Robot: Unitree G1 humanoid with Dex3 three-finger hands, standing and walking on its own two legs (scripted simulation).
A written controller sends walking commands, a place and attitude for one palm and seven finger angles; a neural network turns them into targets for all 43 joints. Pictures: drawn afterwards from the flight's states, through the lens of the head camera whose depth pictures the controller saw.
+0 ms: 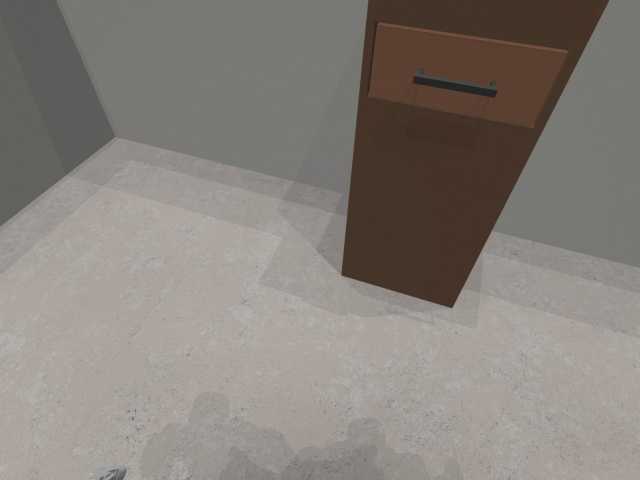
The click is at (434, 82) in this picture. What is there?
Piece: drawer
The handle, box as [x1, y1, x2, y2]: [413, 68, 497, 97]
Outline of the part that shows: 413,82 493,97 497,90 497,87 495,86 496,81 492,80 491,84 488,86 422,74 422,68 419,68 418,71 415,73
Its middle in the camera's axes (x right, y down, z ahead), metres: +0.30 -0.35 +0.85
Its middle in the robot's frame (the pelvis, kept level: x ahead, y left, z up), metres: +0.89 -0.24 +0.08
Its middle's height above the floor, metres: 0.85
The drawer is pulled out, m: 0.00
